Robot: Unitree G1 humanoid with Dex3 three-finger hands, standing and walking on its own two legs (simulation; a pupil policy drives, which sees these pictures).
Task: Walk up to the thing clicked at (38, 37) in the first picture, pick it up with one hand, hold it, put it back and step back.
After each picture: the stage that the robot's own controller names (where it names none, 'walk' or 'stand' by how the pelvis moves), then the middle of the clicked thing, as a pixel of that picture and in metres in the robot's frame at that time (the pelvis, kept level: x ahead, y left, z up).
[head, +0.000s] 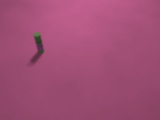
stand; (39, 43) +1.29 +0.43 -0.66
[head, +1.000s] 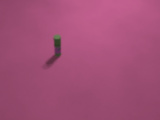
walk; (57, 46) +1.21 +0.18 -0.63
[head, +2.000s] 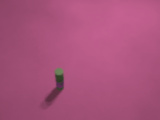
walk; (59, 79) +0.77 +0.13 -0.65
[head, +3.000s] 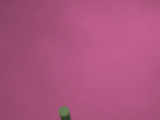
walk; (65, 117) +0.46 +0.15 -0.63
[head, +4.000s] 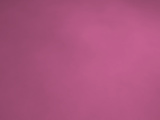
stand; out of the picture +0.34 +0.10 -0.65
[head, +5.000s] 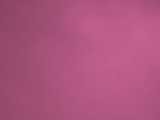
stand; out of the picture +0.36 +0.12 -0.65
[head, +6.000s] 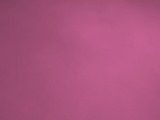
stand; out of the picture +0.34 +0.12 -0.66
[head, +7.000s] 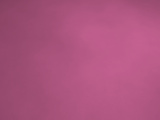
stand; out of the picture +0.33 +0.12 -0.66
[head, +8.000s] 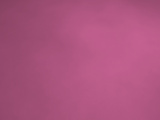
go down; out of the picture +0.33 +0.12 -0.66
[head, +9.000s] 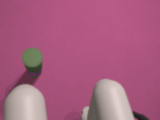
go down; (33, 65) +0.42 +0.14 -0.28
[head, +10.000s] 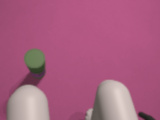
approach; (37, 66) +0.42 +0.14 -0.26
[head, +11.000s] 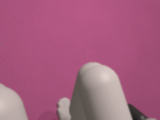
close in; out of the picture +0.41 +0.19 -0.16
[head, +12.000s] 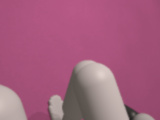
close; out of the picture +0.43 +0.20 -0.16
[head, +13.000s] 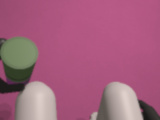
lift; (18, 70) +0.34 +0.20 -0.02
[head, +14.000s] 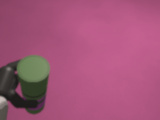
hold; (34, 90) +0.30 +0.14 +0.08
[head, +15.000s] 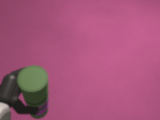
hold; (36, 96) +0.29 +0.15 +0.04
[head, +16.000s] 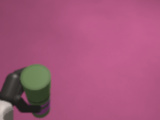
hold; (38, 95) +0.30 +0.14 +0.04
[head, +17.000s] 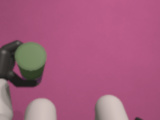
crouch; (32, 69) +0.38 +0.15 -0.05
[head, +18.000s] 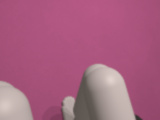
lower; out of the picture +0.42 +0.21 -0.16
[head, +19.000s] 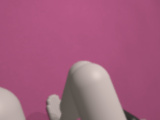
lower; out of the picture +0.43 +0.22 -0.17
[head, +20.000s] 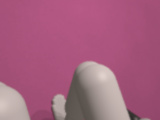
lower; out of the picture +0.42 +0.22 -0.17
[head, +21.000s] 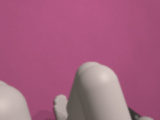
lower; out of the picture +0.41 +0.22 -0.16
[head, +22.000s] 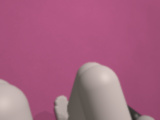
loosen; out of the picture +0.41 +0.22 -0.16
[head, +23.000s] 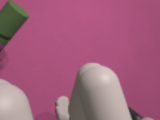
withdraw; out of the picture +0.46 +0.17 -0.18
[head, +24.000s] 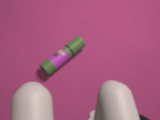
walk; (63, 55) +0.52 +0.05 -0.33
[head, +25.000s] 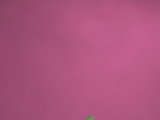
stand; out of the picture +0.42 -0.01 -0.68
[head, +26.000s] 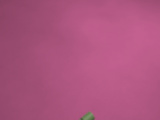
stand; out of the picture +0.44 +0.00 -0.69
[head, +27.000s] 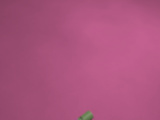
stand; out of the picture +0.46 +0.01 -0.71
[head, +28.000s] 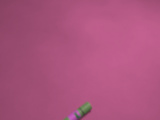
walk; (77, 114) +0.52 +0.02 -0.74
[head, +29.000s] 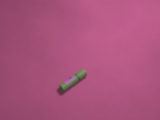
walk; (73, 79) +0.69 +0.03 -0.72
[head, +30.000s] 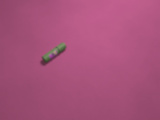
walk; (54, 52) +1.00 +0.20 -0.72
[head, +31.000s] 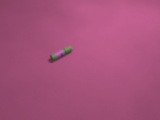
stand; (61, 53) +1.24 +0.18 -0.73
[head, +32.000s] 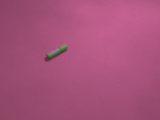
stand; (57, 51) +1.29 +0.24 -0.75
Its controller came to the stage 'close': yes
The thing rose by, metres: 0.68
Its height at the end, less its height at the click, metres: -0.09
